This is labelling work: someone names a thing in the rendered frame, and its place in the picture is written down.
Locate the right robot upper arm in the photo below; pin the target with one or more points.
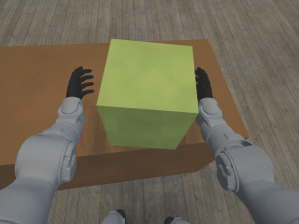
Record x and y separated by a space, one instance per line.
248 173

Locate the left robot hand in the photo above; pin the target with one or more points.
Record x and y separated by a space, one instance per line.
74 88

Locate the robot left shin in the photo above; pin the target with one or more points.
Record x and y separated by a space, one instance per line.
113 213

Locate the right robot hand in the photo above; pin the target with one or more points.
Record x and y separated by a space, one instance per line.
203 87

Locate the left robot upper arm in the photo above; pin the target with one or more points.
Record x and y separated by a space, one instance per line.
43 165

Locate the carton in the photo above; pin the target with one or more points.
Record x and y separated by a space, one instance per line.
148 95

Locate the pedestal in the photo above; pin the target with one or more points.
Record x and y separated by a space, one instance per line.
33 83

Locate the left robot thigh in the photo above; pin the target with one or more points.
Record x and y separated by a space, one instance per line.
114 219

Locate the right robot forearm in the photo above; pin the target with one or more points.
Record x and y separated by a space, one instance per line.
215 131

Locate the left robot forearm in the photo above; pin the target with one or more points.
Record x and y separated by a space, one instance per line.
68 125

